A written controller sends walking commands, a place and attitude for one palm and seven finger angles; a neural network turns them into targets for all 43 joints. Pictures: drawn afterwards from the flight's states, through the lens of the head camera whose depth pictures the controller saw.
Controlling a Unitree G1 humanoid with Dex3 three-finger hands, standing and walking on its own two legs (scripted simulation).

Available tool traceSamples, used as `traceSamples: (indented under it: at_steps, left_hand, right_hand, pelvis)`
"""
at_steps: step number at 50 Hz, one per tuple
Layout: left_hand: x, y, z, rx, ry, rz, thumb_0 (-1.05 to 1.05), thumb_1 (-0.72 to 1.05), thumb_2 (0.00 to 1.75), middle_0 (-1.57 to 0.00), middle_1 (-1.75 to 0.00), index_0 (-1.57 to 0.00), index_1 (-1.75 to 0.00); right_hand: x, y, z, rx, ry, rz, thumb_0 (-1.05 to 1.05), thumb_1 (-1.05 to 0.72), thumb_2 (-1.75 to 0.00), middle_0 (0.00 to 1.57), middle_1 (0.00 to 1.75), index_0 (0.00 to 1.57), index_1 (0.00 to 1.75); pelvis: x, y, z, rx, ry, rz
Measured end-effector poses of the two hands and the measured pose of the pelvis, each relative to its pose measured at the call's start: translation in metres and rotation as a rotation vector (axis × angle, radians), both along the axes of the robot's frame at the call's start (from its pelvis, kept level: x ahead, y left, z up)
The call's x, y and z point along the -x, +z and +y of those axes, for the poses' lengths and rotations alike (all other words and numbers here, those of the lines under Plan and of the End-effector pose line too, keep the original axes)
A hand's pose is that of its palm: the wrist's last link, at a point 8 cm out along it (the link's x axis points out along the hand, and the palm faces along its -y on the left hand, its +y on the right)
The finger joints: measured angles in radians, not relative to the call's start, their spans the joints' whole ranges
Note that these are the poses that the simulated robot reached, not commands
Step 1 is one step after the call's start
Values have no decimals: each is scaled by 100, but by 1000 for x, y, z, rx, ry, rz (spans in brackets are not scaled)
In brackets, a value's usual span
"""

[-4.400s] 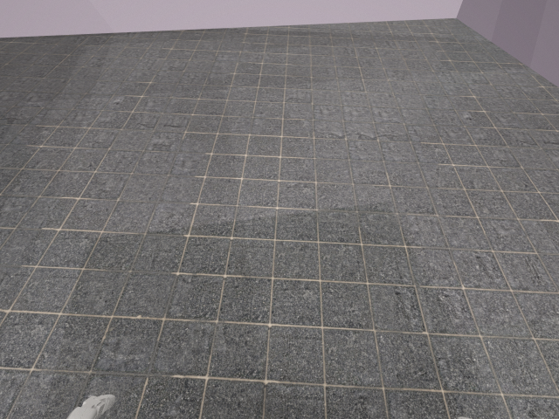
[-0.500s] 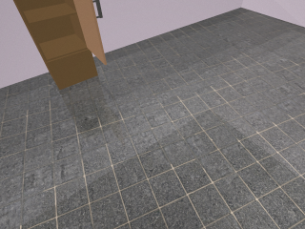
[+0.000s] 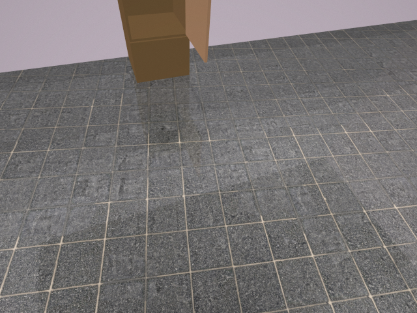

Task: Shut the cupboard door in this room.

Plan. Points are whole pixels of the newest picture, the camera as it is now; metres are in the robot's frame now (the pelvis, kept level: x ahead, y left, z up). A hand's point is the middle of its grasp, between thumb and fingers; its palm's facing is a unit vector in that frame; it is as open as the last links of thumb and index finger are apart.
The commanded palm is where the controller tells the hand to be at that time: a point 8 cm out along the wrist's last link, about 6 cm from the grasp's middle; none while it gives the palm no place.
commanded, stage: turn or walk to find it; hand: left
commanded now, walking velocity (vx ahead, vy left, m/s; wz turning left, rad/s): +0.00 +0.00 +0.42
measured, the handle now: out of the picture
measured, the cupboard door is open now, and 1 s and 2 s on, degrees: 91 91 91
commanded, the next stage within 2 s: stand and wait in 0.32 s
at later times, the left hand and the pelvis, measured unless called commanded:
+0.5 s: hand out of the picture +0.02 +0.17 -0.13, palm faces +0.21 -0.93 -0.29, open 7.4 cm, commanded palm none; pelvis -0.03 -0.04 +0.01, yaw +11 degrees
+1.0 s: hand out of the picture -0.14 +0.17 -0.17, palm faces +0.37 -0.91 -0.20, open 7.4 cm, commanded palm none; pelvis -0.08 -0.02 +0.01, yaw +18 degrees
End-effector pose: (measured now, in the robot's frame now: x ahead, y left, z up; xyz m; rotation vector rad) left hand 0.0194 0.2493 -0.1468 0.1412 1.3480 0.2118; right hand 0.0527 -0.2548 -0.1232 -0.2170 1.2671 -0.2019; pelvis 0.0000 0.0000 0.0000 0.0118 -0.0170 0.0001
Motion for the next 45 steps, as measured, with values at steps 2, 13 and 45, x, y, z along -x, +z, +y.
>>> traceSamples:
  at_steps: [2, 13, 45]
  left_hand:
    - [7, 2, 8, -3, 12, 18, 0, 91, 89, -20, -30, -20, -29]
    - [-4, 30, 12, -42, 53, -95, 0, 91, 90, -20, -30, -19, -29]
    - [163, 2, -48, 35, 314, 27, 0, 91, 89, -20, -30, -20, -29]
  right_hand:
    - [-11, 7, 9, 3, 23, -39, 0, -91, -90, 19, 30, 20, 30]
    - [-27, 6, 26, -59, 112, -77, 0, -91, -90, 20, 30, 20, 30]
    - [26, -2, 10, -24, 289, 62, 0, -91, -90, 19, 30, 20, 30]
  pelvis:
    - [1, 4, 4, 8, 6, -1]
    - [14, 14, 1, 6, 92, 1]
    - [74, 6, -26, 2, 293, -19]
